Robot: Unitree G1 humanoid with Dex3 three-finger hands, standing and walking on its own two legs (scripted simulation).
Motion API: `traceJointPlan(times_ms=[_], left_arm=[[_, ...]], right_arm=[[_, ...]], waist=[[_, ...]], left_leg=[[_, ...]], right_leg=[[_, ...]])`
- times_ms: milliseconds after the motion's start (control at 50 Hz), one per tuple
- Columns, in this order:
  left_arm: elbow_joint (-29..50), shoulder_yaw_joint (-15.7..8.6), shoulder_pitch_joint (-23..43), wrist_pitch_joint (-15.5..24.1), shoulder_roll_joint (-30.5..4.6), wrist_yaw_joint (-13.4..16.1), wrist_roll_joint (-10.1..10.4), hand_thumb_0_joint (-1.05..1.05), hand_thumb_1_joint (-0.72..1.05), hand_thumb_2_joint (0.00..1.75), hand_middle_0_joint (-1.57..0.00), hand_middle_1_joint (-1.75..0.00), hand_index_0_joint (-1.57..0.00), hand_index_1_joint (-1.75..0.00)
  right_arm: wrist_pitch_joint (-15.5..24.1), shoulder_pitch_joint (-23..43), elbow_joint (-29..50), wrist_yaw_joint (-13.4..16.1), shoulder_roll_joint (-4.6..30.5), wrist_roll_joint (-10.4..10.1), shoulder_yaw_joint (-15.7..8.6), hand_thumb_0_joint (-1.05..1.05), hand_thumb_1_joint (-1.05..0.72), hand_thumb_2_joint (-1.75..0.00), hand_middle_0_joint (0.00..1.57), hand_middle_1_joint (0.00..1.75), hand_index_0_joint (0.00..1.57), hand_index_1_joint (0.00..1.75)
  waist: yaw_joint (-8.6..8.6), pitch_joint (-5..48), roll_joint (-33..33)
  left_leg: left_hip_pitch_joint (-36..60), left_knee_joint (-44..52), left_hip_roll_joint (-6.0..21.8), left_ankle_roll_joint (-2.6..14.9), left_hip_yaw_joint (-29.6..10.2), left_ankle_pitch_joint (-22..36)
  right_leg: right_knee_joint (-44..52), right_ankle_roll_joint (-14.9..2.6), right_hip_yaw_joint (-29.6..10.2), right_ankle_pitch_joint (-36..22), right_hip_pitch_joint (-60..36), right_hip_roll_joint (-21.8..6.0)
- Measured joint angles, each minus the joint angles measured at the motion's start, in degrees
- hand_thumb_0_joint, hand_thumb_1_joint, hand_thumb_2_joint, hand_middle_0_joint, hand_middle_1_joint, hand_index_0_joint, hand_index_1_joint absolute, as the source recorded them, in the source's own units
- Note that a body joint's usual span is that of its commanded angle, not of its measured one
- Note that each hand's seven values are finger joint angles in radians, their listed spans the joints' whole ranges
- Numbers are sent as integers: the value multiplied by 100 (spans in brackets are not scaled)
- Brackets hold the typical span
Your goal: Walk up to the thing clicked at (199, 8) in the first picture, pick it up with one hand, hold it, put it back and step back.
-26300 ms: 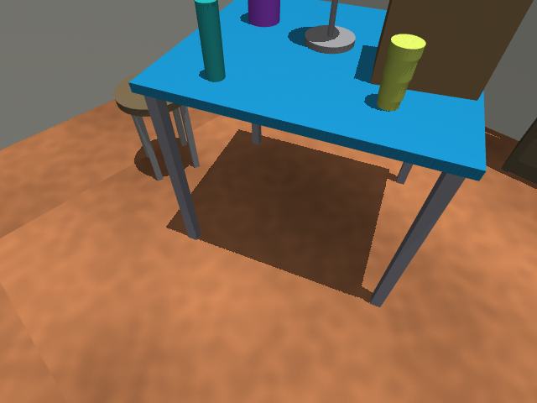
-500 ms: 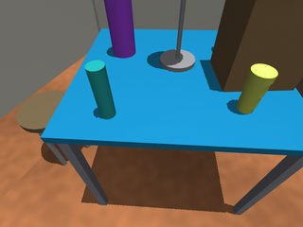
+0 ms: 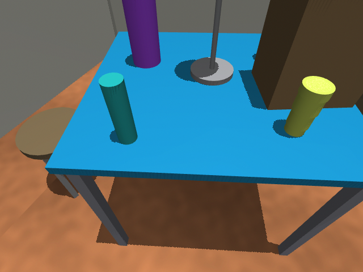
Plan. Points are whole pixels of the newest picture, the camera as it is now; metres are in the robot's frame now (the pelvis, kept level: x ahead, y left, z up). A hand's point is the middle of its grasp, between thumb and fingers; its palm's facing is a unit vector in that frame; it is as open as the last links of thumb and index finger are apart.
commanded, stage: stand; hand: left
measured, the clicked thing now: (120, 112) +0.46 +0.18 +0.09
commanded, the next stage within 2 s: none
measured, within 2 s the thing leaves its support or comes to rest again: neither
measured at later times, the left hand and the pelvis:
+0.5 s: hand out of the picture +0.07 +0.25 -0.16, palm faces -0.03 -0.94 -0.34, open 8.1 cm; pelvis +0.00 +0.00 +0.00, yaw -1 degrees
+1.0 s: hand out of the picture +0.08 +0.26 -0.16, palm faces -0.04 -0.94 -0.34, open 7.4 cm; pelvis +0.00 +0.01 +0.00, yaw -1 degrees
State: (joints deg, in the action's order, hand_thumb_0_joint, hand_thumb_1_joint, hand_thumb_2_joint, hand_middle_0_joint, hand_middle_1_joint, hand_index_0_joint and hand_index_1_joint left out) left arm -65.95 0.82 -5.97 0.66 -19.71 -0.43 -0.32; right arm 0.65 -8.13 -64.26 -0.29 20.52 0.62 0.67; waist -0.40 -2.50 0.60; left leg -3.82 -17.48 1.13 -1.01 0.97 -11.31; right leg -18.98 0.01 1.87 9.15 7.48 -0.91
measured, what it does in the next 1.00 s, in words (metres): stands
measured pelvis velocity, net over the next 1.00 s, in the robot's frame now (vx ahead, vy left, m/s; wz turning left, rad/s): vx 0.00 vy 0.01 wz -0.01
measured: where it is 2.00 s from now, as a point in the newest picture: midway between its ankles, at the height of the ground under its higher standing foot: outside the picture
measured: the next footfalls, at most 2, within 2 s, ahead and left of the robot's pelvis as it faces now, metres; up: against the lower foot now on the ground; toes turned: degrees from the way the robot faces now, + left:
none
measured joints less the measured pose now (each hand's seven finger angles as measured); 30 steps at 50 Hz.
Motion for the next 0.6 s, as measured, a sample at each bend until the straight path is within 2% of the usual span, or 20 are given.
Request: traceJointPlan(times_ms=[60, 140, 260, 340, 460, 600], left_arm=[[11, 1, 10, 3, -3, 5, -2, -1, -51, 9, -9, -10, -9, -9], [25, -4, 22, 6, -12, 7, -1, 0, -36, 25, -14, -18, -14, -17], [34, -15, 14, 9, -19, 5, 2, 0, 1, 58, -18, -26, -19, -25], [34, -18, -5, 8, -16, -2, 2, 0, 30, 74, -19, -28, -20, -28], [34, -15, -35, 0, -13, -3, -1, 0, 67, 85, -20, -30, -21, -29], [50, -5, -39, -2, -12, 0, 0, 0, 84, 89, -20, -30, -21, -30]], right_arm=[[-5, 15, 11, 2, -3, 0, -2, 1, -90, -90, 20, 30, 20, 30], [-3, 30, 25, -3, -10, 1, -3, 1, -90, -90, 20, 30, 20, 30], [2, 31, 44, -10, -20, -3, -7, 1, -90, -90, 20, 30, 20, 30], [4, 26, 36, -11, -22, -4, -10, 1, -90, -90, 20, 30, 20, 30], [4, 14, 27, -10, -22, -2, -17, 1, -90, -90, 20, 30, 20, 29], [-5, 10, 9, -8, -19, -2, -21, 1, -90, -90, 20, 30, 20, 29]], waist=[[5, 17, 3], [7, 28, -1], [7, 23, -12], [5, 15, -15], [7, 5, -17], [7, 3, -13]], left_leg=[[4, -5, 2, 3, 3, -8], [8, -4, 3, 5, 9, -11], [20, 16, 3, 9, 27, -6], [26, 24, 2, 12, 40, -6], [28, 29, -1, 18, 58, -10], [19, 17, -2, 24, 63, -20]], right_leg=[[8, 4, -3, 0, -9, 2], [14, 5, -9, -2, -13, 4], [25, 7, -27, -10, -13, 5], [30, 10, -40, -13, -13, 5], [29, 16, -58, -12, -5, 4], [33, 23, -64, -12, -2, 2]])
